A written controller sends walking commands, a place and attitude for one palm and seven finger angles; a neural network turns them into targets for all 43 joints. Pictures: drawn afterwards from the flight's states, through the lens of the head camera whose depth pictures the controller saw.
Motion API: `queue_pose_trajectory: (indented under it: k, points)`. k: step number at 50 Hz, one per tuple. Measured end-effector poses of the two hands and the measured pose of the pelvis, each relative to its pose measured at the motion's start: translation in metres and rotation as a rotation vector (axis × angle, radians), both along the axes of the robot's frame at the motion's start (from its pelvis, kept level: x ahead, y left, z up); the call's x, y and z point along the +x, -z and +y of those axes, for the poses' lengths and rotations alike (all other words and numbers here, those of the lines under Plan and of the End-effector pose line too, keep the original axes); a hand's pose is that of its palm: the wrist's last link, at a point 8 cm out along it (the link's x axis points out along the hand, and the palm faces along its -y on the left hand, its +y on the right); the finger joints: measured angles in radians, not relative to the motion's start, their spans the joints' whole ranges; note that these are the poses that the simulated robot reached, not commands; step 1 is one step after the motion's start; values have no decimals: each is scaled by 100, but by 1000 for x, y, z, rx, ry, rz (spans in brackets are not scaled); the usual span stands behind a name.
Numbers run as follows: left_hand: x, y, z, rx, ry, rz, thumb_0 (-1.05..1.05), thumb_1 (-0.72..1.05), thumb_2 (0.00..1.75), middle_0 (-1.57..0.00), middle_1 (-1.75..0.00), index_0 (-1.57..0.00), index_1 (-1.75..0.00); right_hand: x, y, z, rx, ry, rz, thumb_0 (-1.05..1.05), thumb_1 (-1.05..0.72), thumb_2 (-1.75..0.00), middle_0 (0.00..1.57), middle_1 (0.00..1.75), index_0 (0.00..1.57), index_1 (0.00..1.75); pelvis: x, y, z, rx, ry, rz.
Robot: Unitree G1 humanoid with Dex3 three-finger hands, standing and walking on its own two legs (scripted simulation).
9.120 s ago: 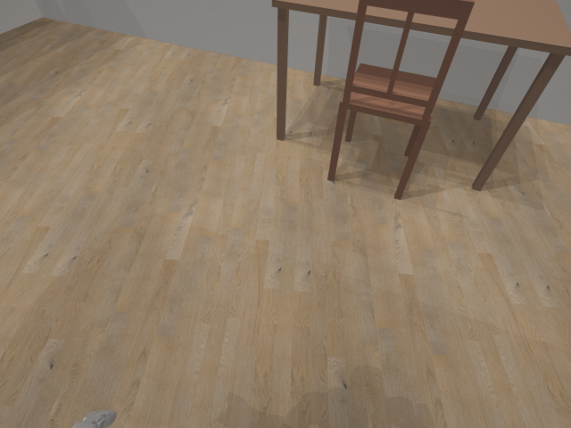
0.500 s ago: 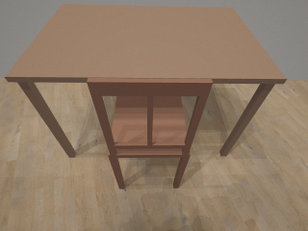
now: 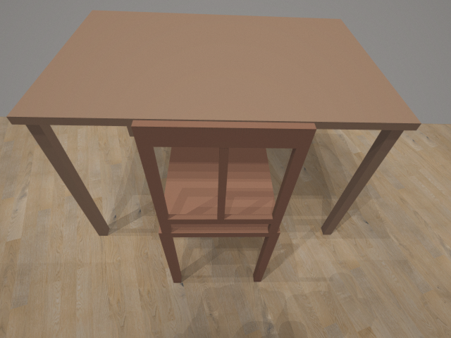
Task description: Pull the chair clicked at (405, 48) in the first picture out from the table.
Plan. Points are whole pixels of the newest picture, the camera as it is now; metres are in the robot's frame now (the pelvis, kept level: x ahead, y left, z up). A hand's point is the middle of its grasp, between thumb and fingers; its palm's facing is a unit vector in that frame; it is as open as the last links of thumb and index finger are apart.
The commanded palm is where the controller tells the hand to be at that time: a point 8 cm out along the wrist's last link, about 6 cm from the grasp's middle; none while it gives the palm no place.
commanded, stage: look again from close up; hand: left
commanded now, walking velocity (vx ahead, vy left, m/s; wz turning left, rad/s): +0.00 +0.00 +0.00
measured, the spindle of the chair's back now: (222, 186) +0.48 +0.04 -0.08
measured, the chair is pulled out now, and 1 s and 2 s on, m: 0.00 0.00 0.00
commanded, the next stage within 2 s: raise the hand toward the chair's back in 0.34 s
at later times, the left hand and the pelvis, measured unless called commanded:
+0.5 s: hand out of the picture +0.02 +0.18 -0.17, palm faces +0.13 -0.97 -0.21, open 7.3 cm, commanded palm +0.10 +0.22 -0.07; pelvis +0.00 +0.00 +0.00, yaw +0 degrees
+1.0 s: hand out of the picture +0.11 +0.18 -0.07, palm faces +0.28 -0.96 -0.07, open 10.4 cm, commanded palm +0.12 +0.23 -0.06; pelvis -0.04 -0.06 -0.10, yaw +5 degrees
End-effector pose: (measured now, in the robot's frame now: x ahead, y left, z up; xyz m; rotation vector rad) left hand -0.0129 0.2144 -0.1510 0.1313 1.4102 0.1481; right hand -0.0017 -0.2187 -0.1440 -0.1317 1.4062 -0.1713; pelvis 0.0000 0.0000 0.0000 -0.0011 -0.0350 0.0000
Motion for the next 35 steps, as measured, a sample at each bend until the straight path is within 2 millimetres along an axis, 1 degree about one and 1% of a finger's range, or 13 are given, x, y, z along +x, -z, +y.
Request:
queue_pose_trajectory:
  k: [14, 23, 24, 25, 27, 28, 30, 32, 33, 34, 35]
  points:
    - [-1, -1, 2, 0, -3, 14, 1, 91, 90, -20, -30, -20, -30, -12, 3, 14, 27, 19, 30, 1, -91, -90, 20, 30, 20, 30, 3, 0, 4, 0, 4, 0]
    - [-1, -1, 0, 1, -1, 21, 1, 91, 90, -20, -30, -20, -30, -15, 4, 19, 36, 24, 37, 1, -90, -90, 20, 30, 20, 30, 5, 0, 4, -2, 3, 7]
    - [8, -5, 2, 5, -43, -24, 1, 91, 90, -20, -30, -20, -30, -13, 2, 16, 24, 15, 13, 1, -91, -90, 20, 30, 20, 30, 4, 1, 4, -2, -4, 11]
    - [24, -16, 12, 39, -82, -114, 3, 93, 90, -21, -30, -20, -30, -9, -2, 11, 2, 1, -36, 2, -92, -90, 20, 30, 20, 30, 3, 2, 2, 4, -3, 10]
    - [69, -47, 30, 127, -91, -395, 4, 94, 89, -21, -30, -20, -30, 3, -8, -1, -32, -18, -159, 3, -93, -90, 20, 30, 20, 30, 2, 3, -2, 23, -11, 24]
    - [91, -64, 34, 154, -95, -514, 4, 94, 89, -21, -30, -20, -30, 12, -11, -8, -41, -22, -220, 3, -93, -90, 20, 30, 20, 30, 1, 5, -4, 32, -22, 31]
    - [134, -99, 32, 165, -82, -747, 4, 92, 88, -20, -29, -19, -30, 34, -14, -24, -60, -52, -346, 3, -93, -90, 20, 30, 20, 30, -2, 9, -7, 34, -47, 41]
    - [172, -133, 22, 144, -45, -974, 4, 88, 87, -19, -29, -19, -29, 61, -19, -39, -83, -90, -470, 3, -92, -90, 20, 30, 20, 30, -6, 13, -9, 16, -58, 65]
    - [186, -146, 17, 122, -24, -1082, 3, 86, 86, -19, -28, -18, -29, 74, -23, -46, -95, -100, -527, 3, -92, -90, 20, 30, 20, 30, -9, 16, -11, 12, -57, 86]
    - [196, -155, 12, 93, -7, -1180, 3, 84, 85, -19, -28, -18, -28, 88, -27, -53, -108, -107, -582, 3, -92, -90, 20, 30, 20, 30, -12, 20, -14, 11, -53, 110]
    - [202, -159, 7, 56, 10, -1265, 3, 82, 84, -19, -28, -18, -28, 101, -32, -59, -120, -110, -633, 3, -91, -90, 20, 30, 20, 30, -15, 25, -18, 14, -46, 132]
